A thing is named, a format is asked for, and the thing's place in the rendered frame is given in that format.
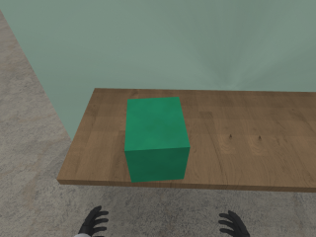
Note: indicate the left robot hand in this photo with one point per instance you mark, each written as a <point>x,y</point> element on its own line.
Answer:
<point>90,221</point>

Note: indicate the right robot hand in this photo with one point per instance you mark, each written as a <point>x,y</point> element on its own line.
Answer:
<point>239,228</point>

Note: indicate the carton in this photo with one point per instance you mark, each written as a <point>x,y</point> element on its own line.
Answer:
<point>156,144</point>

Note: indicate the table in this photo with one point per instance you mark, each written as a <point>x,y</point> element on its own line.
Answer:
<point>261,141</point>

